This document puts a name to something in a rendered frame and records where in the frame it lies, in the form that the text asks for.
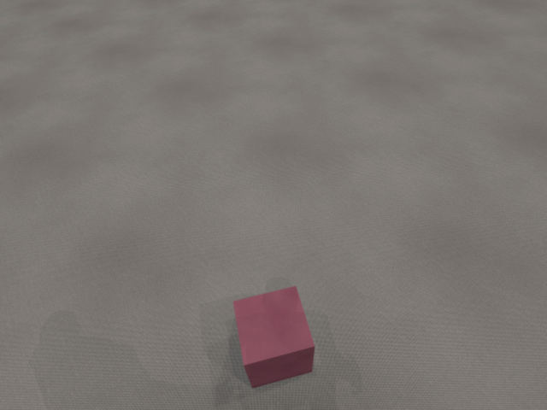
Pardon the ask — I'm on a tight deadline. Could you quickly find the carton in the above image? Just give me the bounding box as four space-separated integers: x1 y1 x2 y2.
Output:
233 286 315 389

